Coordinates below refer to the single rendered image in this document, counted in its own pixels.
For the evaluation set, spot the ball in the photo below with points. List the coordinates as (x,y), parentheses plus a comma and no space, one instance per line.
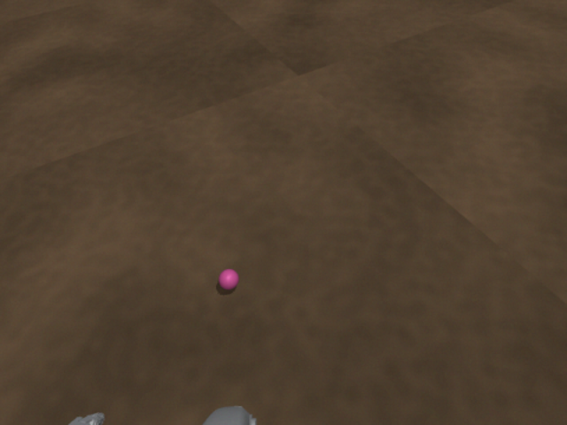
(228,279)

